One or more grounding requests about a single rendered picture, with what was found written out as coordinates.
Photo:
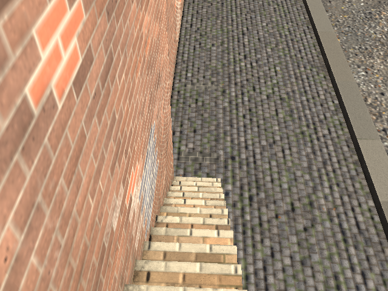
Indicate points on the stairs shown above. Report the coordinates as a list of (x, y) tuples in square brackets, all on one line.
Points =
[(191, 246)]

